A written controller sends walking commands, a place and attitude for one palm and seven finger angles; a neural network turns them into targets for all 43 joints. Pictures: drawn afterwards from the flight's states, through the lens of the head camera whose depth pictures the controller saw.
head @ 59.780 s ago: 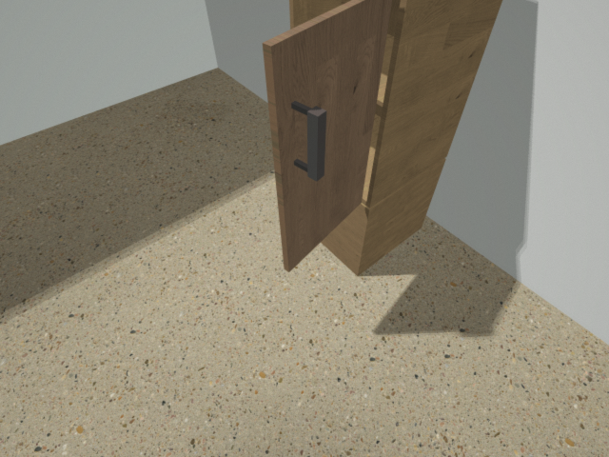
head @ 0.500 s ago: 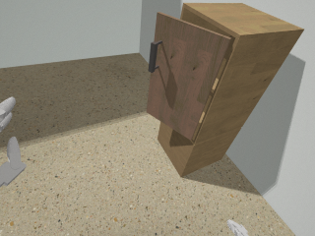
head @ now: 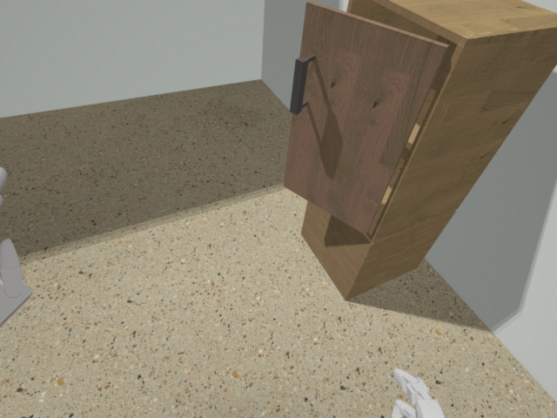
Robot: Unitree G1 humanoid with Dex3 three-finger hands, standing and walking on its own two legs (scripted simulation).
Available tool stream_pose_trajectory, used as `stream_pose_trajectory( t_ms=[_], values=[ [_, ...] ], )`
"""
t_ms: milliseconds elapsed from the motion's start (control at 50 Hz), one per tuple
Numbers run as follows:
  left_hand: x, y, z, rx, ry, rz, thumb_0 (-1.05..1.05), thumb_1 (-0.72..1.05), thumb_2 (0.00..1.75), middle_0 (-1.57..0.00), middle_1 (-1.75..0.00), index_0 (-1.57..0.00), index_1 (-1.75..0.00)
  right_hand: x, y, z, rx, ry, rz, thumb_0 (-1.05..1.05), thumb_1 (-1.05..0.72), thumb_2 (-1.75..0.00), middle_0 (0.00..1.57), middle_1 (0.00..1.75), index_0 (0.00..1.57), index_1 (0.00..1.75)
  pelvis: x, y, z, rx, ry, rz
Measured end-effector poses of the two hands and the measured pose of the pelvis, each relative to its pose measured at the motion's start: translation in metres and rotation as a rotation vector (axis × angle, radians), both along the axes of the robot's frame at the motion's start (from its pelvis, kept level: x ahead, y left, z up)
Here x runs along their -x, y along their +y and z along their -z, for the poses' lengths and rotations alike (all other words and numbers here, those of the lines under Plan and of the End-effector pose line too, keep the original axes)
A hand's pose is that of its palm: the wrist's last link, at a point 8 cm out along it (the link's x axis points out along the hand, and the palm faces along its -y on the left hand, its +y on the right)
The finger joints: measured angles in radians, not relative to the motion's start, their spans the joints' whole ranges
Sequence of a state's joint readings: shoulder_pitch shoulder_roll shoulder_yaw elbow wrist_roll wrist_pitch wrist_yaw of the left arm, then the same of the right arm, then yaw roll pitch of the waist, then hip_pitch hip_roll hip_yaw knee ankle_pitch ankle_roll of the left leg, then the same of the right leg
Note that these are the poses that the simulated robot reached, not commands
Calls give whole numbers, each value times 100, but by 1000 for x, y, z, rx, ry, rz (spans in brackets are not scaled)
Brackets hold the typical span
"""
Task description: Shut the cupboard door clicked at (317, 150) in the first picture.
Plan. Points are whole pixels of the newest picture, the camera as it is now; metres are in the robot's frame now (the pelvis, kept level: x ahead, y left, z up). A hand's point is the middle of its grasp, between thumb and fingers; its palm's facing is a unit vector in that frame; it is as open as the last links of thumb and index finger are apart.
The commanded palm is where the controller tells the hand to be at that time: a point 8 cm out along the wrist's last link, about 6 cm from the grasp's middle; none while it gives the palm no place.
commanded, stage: stop stepping back and stand still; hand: left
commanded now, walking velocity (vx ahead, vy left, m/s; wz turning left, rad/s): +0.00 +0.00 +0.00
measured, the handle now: (303, 84) +0.89 -0.02 +0.06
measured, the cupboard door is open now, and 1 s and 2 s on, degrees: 25 25 25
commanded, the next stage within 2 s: let the arm hang, fingers relaxed in 0.22 s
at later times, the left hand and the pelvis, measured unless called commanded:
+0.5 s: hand (112, 403) +0.16 +0.25 -0.09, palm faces +0.11 -0.92 -0.37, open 7.4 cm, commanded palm none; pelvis -0.01 +0.00 -0.02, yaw +2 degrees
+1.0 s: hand out of the picture -0.12 +0.14 -0.17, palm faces +0.07 -0.98 -0.16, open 7.4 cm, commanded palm none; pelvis +0.00 -0.01 -0.01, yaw +2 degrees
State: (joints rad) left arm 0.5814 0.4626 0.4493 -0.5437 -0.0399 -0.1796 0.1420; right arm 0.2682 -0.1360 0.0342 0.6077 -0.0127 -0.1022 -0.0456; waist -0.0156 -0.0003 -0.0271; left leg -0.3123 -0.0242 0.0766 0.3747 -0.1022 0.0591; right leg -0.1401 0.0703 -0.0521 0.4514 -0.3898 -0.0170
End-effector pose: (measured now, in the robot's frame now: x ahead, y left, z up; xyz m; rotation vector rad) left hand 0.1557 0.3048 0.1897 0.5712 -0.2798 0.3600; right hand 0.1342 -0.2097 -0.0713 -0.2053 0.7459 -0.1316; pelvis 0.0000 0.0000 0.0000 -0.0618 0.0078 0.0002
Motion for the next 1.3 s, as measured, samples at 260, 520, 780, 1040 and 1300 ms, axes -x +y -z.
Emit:
stream_pose_trajectory(
  t_ms=[260, 520, 780, 1040, 1300],
  values=[
    [4, 3, 19, 56, 80, -50, 1, 88, 90, -21, -30, -21, -30, -17, -4, 9, 16, 13, -16, 2, -91, -90, 20, 30, 21, 30, 3, 5, 5, -45, 14, -11],
    [28, -26, 275, 428, 1004, -123, 0, 90, 90, -19, -30, -20, -30, 12, -55, 40, 75, 155, -19, 1, -91, -90, 20, 30, 20, 30, 13, 1, 24, -26, -17, -37],
    [284, -109, 349, 737, 1840, -381, 1, 95, 90, -20, -30, -20, -30, 163, -56, 60, 63, 703, 128, 1, -91, -90, 20, 30, 20, 30, 8, -14, 11, -25, -13, -50],
    [268, -116, 335, 716, 1815, -408, 0, 91, 90, -20, -30, -20, -30, 169, 13, 83, -128, 753, 119, 1, -91, -90, 20, 30, 20, 30, -3, -7, 5, -54, -5, -28],
    [196, -127, 349, 713, 1662, -283, 0, 91, 90, -20, -30, -20, -30, 150, -6, 81, -84, 680, 143, 2, -92, -90, 20, 30, 20, 30, -11, -9, 6, -63, -19, -21]
  ],
)
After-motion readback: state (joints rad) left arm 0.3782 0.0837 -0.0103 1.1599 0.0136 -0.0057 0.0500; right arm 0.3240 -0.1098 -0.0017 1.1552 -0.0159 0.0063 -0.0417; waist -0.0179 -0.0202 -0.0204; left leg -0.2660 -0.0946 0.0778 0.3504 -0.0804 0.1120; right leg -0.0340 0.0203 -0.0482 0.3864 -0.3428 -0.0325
